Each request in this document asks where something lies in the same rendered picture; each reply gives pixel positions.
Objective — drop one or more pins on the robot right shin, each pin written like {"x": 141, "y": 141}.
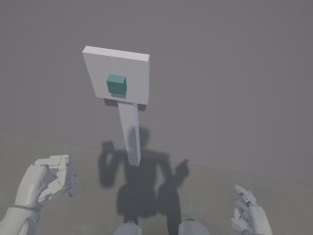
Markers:
{"x": 190, "y": 219}

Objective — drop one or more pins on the button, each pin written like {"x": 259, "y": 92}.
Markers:
{"x": 117, "y": 84}

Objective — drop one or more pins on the left robot hand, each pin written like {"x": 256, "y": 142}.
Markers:
{"x": 56, "y": 173}

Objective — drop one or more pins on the robot right thigh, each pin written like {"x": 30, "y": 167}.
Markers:
{"x": 191, "y": 227}

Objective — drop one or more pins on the panel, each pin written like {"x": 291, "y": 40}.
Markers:
{"x": 101, "y": 62}

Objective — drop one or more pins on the right robot hand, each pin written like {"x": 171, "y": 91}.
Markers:
{"x": 254, "y": 221}

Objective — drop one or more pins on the left robot forearm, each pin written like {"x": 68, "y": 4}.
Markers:
{"x": 19, "y": 221}

